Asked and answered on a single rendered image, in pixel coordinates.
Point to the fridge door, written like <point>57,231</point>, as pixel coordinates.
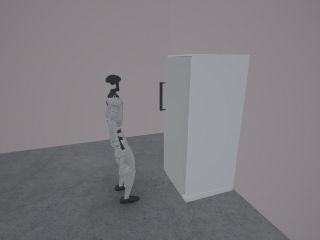
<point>177,75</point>

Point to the robot left hand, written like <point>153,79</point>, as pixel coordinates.
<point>112,144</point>

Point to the right robot forearm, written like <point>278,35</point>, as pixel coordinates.
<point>113,131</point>

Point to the handle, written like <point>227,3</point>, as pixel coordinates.
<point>161,96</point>

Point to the robot right hand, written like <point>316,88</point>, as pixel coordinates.
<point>118,153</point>

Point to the robot left upper arm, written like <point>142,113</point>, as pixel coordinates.
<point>106,112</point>

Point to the robot left shin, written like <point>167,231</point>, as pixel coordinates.
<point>121,174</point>

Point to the robot right thigh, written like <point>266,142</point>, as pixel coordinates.
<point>128,154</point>

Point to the robot right upper arm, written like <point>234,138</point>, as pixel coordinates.
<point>114,107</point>

